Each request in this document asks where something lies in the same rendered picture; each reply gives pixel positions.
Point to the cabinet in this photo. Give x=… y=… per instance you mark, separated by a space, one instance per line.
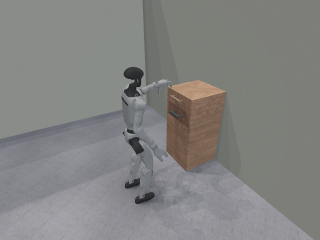
x=193 y=146

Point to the right robot hand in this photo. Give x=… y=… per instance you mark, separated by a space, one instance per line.
x=159 y=152

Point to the left robot shin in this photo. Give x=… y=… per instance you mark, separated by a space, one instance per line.
x=134 y=168

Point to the robot right forearm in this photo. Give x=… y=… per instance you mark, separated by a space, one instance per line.
x=146 y=138

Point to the handle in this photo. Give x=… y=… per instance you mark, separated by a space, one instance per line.
x=175 y=115
x=175 y=99

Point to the drawer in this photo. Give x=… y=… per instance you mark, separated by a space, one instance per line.
x=180 y=112

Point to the robot left thigh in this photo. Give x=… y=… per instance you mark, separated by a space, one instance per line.
x=135 y=157

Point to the robot left forearm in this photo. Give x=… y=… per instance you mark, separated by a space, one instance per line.
x=150 y=87

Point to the left robot hand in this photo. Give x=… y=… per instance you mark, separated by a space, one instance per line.
x=163 y=82

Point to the right robot upper arm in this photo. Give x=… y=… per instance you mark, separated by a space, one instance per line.
x=139 y=107

